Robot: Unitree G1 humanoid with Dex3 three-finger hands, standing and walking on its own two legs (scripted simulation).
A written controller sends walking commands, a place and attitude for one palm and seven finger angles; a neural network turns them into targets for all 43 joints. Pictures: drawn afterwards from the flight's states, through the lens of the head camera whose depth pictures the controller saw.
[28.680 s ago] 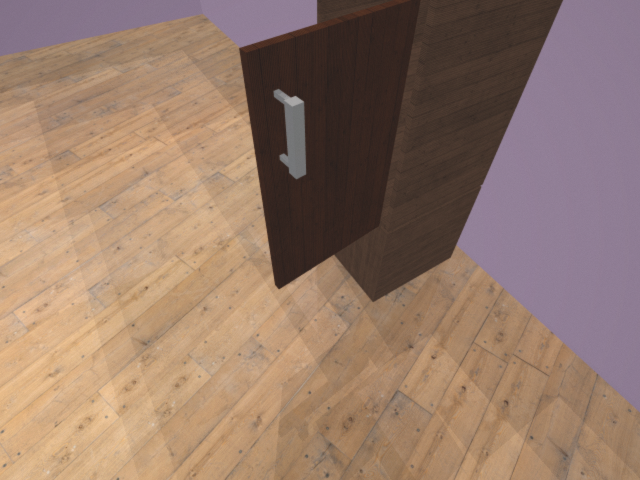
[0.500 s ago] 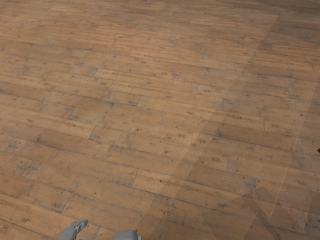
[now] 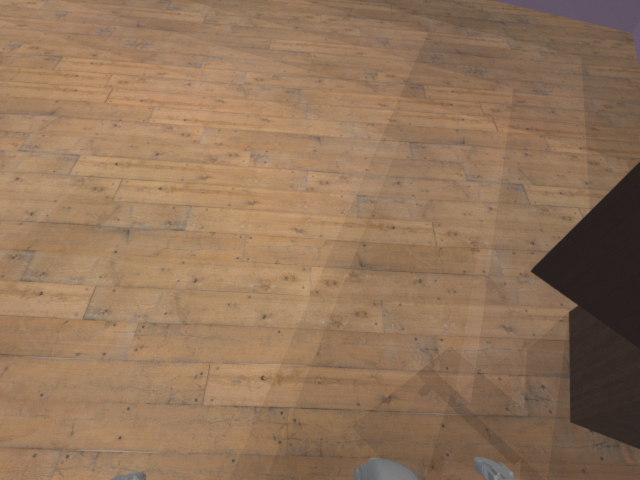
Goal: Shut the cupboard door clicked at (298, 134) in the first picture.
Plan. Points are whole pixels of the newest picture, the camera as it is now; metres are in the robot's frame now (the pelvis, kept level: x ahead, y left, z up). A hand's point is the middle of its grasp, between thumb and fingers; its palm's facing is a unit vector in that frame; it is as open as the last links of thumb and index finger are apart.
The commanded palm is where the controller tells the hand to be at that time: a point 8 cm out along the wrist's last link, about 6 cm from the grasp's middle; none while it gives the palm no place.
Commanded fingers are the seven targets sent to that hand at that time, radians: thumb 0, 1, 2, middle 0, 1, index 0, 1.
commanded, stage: turn to face it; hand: left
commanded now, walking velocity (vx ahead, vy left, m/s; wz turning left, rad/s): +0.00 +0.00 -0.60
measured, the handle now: out of the picture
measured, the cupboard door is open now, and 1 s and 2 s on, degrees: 65 65 65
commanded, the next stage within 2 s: take the last steps up to it in 1.08 s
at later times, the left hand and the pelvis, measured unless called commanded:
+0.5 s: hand (233, 450) +0.17 +0.13 -0.16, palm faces -0.29 -0.93 -0.23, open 7.4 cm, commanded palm none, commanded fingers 0.00 0.90 0.90 -0.20 -0.30 -0.20 -0.30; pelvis +0.02 -0.03 +0.00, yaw -17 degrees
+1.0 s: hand (281, 407) +0.23 +0.07 -0.16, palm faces -0.54 -0.79 -0.29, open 7.4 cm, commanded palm none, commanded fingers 0.00 0.90 0.90 -0.20 -0.30 -0.20 -0.30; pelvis +0.03 -0.05 -0.01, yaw -33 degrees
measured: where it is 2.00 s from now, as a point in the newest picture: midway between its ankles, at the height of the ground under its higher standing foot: outside the picture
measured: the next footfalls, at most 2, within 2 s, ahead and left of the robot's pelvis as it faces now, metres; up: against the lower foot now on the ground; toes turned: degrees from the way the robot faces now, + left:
right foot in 0.20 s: +0.03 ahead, -0.15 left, +0.00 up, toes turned -13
left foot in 0.58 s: +0.13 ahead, +0.08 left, +0.00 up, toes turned -17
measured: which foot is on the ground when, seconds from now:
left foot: down 0.00-0.20, up 0.22-0.56, down 0.58-0.92, up 0.94-1.00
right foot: up 0.00-0.18, down 0.20-0.58, up 0.60-0.90, down 0.92-1.00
